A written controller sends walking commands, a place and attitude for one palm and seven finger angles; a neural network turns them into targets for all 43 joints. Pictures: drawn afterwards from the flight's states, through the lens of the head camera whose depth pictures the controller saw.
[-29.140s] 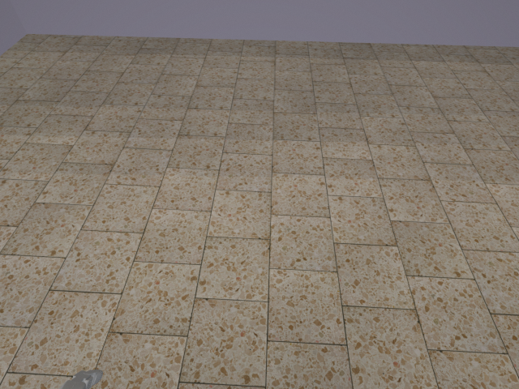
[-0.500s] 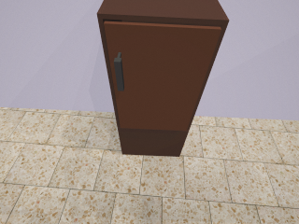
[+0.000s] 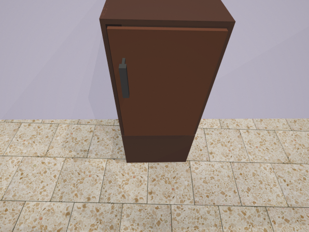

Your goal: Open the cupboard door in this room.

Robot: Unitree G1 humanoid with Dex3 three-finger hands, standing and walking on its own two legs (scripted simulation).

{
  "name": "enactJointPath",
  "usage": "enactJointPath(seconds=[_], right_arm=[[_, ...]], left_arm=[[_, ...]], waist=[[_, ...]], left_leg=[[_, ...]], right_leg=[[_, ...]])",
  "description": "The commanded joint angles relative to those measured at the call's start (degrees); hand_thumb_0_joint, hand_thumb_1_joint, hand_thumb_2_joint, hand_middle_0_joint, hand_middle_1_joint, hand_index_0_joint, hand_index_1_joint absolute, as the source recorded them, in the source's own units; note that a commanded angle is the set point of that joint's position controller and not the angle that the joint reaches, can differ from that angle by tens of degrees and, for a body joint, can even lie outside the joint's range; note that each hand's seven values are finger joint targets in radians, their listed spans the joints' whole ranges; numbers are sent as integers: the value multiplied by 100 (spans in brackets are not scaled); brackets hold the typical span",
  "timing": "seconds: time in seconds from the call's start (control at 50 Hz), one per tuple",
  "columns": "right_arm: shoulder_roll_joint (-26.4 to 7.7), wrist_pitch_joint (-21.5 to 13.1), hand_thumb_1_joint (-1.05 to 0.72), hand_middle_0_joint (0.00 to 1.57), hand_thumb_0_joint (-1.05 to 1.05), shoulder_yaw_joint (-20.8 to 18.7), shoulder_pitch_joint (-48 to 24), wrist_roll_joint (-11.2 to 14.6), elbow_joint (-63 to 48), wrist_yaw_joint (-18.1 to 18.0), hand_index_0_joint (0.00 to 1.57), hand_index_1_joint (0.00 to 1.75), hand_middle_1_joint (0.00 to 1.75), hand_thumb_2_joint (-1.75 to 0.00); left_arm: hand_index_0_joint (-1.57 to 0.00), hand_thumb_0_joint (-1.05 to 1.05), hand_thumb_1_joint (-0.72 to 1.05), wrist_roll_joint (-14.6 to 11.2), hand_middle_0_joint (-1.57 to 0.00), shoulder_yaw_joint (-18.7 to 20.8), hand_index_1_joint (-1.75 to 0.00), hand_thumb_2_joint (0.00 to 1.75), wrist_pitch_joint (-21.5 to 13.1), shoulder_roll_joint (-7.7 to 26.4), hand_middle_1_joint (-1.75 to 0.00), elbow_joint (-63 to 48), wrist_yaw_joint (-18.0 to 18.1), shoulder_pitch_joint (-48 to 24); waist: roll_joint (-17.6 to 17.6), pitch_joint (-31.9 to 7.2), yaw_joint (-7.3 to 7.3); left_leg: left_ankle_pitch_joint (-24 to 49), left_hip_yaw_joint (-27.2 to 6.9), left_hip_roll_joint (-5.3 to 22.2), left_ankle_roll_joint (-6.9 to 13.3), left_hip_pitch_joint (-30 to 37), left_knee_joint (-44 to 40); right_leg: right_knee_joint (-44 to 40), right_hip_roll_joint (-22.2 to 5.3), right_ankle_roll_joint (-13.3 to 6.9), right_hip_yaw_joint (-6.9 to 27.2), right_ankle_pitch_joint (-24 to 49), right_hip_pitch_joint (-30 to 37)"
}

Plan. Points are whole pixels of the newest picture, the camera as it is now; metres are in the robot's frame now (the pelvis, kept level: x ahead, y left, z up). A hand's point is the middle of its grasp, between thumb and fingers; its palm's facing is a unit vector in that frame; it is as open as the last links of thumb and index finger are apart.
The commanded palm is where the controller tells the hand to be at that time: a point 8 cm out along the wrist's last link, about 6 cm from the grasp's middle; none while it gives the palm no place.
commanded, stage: come to a stop and stand still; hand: left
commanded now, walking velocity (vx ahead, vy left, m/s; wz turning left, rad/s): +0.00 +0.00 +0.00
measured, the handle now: (124, 78) +0.61 +0.15 +0.03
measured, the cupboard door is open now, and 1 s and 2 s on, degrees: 0 0 0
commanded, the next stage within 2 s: look again from close up in 0.10 s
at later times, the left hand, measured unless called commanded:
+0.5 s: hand out of the picture -0.03 +0.17 -0.18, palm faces +0.03 -0.98 -0.21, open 7.3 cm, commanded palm none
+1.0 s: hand out of the picture -0.06 +0.13 -0.19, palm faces +0.06 -0.99 -0.16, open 7.3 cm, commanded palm none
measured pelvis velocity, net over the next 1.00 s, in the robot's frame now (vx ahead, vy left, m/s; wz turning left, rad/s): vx -0.03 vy -0.03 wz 0.02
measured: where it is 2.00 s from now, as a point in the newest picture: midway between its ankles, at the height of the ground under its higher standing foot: outside the picture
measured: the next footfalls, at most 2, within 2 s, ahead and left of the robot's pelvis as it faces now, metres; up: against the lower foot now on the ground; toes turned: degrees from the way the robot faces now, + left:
left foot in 1.60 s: +0.20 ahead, +0.05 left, +0.00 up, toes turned +9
right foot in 1.90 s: +0.13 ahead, -0.19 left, +0.00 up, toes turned +6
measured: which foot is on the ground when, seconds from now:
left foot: down 0.00-1.00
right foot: down 0.00-1.00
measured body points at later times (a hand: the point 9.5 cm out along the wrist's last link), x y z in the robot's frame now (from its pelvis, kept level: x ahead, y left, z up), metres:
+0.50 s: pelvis -0.03 +0.00 -0.01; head -0.04 -0.02 +0.44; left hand -0.03 +0.22 -0.16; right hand -0.01 -0.23 -0.17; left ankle -0.03 +0.10 -0.74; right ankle -0.05 -0.14 -0.74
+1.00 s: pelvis -0.03 -0.03 -0.01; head -0.03 -0.03 +0.44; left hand -0.06 +0.18 -0.17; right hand -0.07 -0.24 -0.17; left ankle -0.03 +0.10 -0.74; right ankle -0.05 -0.14 -0.74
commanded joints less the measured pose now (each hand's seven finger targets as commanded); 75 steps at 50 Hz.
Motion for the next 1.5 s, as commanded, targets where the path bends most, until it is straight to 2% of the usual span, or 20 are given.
enactJointPath(seconds=[0.0, 0.16, 0.18, 0.22, 0.26, 0.36, 0.48, 0.78, 0.88, 0.96, 1.04, 1.1, 1.14, 1.18, 1.22, 1.24, 1.26, 1.32, 1.38, 1.48], right_arm=[[-658, -106, -90, 20, 0, -124, 325, 1, -173, -22, 20, 30, 30, -90], [-558, -119, -90, 20, 0, -132, 438, 12, -130, -26, 20, 30, 30, -90], [-840, -171, -90, 20, 0, -94, 179, 65, -520, 58, 20, 30, 30, -90], [-672, -167, -90, 20, 0, -95, 585, -34, -643, 89, 20, 30, 30, -90], [-634, -178, -90, 20, 0, -78, 646, -49, -738, 66, 20, 30, 30, -90], [-646, -96, -90, 20, 0, -81, 485, -29, -856, 46, 20, 30, 30, -90], [-649, -49, -90, 20, 0, -68, 370, -41, -873, 95, 20, 30, 30, -90], [-480, -85, -90, 20, 0, -17, 565, -31, -544, 97, 20, 30, 30, -90], [-432, 7, -90, 20, 0, -77, 672, -107, -535, 132, 20, 30, 30, -90], [-321, 2, -90, 20, 0, -112, 760, -127, -634, 152, 20, 30, 30, -90], [-290, -102, -90, 20, 0, -125, 994, -122, -619, 140, 20, 30, 30, -90], [-668, -210, -90, 20, 0, -226, 1459, -120, -424, 55, 20, 30, 30, -90], [-770, -232, -90, 20, 0, -274, 1612, -146, -388, -15, 20, 30, 30, -90], [-814, -237, -90, 20, 0, -280, 1377, -158, -426, -39, 20, 30, 30, -90], [-665, -231, -90, 20, 0, -251, 752, -92, -617, -18, 20, 30, 30, -90], [-254, -262, -90, 20, 0, -181, 473, -34, -840, 33, 20, 30, 30, -90], [-335, -241, -90, 20, 0, -202, 7, -46, -1042, 65, 20, 30, 30, -90], [-192, -149, -90, 20, 0, -252, -216, -119, -951, 166, 20, 30, 30, -90], [-48, -84, -90, 20, 0, -240, -227, -102, -929, 245, 20, 30, 30, -90], [36, -121, -90, 20, 0, -116, -550, -57, -948, 210, 20, 30, 30, -90]], left_arm=[[-20, 0, 90, 16, -20, 77, -30, 90, -17, 385, -30, -41, 1, 527], [-20, 0, 90, 29, -20, 72, -30, 90, -35, 303, -30, 21, 15, 667], [-20, 0, 90, 132, -20, -34, -30, 90, -238, 323, -30, 23, 253, 776], [-20, 0, 90, 72, -20, 14, -30, 90, -238, 428, -30, -214, 179, 809], [-20, 0, 90, 66, -20, 28, -30, 90, -230, 356, -30, -275, 116, 816], [-20, 0, 90, 80, -20, 10, -30, 90, -112, 224, -30, -311, 56, 783], [-20, 0, 90, 85, -20, 18, -30, 90, -70, 333, -30, -361, -11, 781], [-20, 0, 90, 57, -20, 16, -30, 90, -141, 327, -30, -295, -41, 923], [-20, 0, 90, 107, -20, 116, -30, 90, -69, 371, -30, -267, -79, 1044], [-20, 0, 90, 114, -20, 195, -30, 90, -67, 392, -30, -316, -99, 1127], [-20, 0, 90, 110, -20, 214, -30, 90, -141, 284, -30, -333, -119, 1154], [-20, 0, 90, 136, -20, 177, -30, 90, -206, -12, -30, -432, -159, 967], [-20, 0, 90, 137, -20, 173, -30, 90, -239, -57, -30, -596, -186, 601], [-20, 0, 90, 99, -20, 217, -30, 90, -267, -100, -30, -608, -233, 593], [-20, 0, 90, 108, -20, 309, -30, 90, -290, 30, -30, -301, -252, 1546], [-20, 0, 90, 136, -20, 418, -30, 90, -321, 517, -30, -97, -176, 2225], [-20, 0, 90, 96, -20, 404, -30, 90, -339, 704, -30, -13, -126, 2519], [-20, 0, 90, 134, -20, 209, -30, 90, -390, 183, -30, -106, -47, 1887], [-20, 0, 90, 157, -20, 167, -30, 90, -434, 90, -30, -182, -15, 1646], [-20, 0, 90, 138, -20, 151, -30, 90, -382, 156, -30, -103, -6, 1666]], waist=[[171, -96, 75], [144, -17, 57], [293, -96, 44], [455, -605, -40], [888, -873, -40], [142, 49, -18], [144, 386, 0], [123, 35, 31], [-101, 409, 36], [-160, 535, 19], [333, 435, -64], [1395, 106, -212], [1403, 133, -313], [1209, -33, -187], [245, -378, 367], [-1360, -513, 605], [-1453, -226, 733], [-295, 332, 258], [-612, 118, 76], [-357, -60, 129]], left_leg=[[2221, -624, 758, -33, 23, -376], [1913, -598, 731, -11, -15, -408], [3904, -609, 796, -146, -352, 728], [2281, -631, 720, -36, -418, 591], [2995, -671, 750, 49, -195, 610], [1490, -633, 713, 121, -736, 307], [-335, -620, 597, 80, -1089, -213], [266, -460, 606, 0, -777, -74], [-1256, -435, 456, 69, -1411, 186], [-1308, -385, 337, 124, -1696, 631], [-711, -626, 503, 230, -1430, 548], [430, -1963, 1391, 736, -451, -93], [1976, -2427, 1816, 1132, 216, -71], [2318, -2008, 1772, 1054, -163, 189], [1125, -916, 1043, 473, -1725, 1323], [-430, -6, 261, 137, -2989, 2621], [-1956, -115, 123, 84, -3453, 3821], [-1100, -333, 506, 9, -3628, 4679], [-618, 19, 445, -59, -3137, 3779], [-108, 291, 203, -76, -2088, 1884]], right_leg=[[-199, -287, -244, 146, 1248, -89], [-265, -298, -242, 159, 1182, -155], [83, -327, -290, 525, 2719, -482], [435, -311, -507, 347, 1575, -297], [689, -157, -510, 196, 1323, -324], [444, -83, -429, 207, 602, -767], [117, -88, -429, 363, -284, -1039], [-125, -174, -464, 523, -12, -1053], [-136, -180, -581, 498, -1883, -1262], [-134, -328, -717, 596, -2346, -1433], [437, -185, -698, 231, -1671, -1453], [1931, 355, -509, -405, -868, -2077], [2410, 390, -526, -247, -1547, -2821], [1926, 326, -556, -91, -1429, -2196], [416, 130, -626, 279, -153, 22], [-269, -1058, -952, 1735, 601, 1058], [-700, -1872, -1483, 2709, 1143, 715], [-495, -1344, -1601, 1598, 2626, 110], [-449, -868, -1383, 616, 3528, 23], [-171, -700, -1209, 392, 4641, 143]])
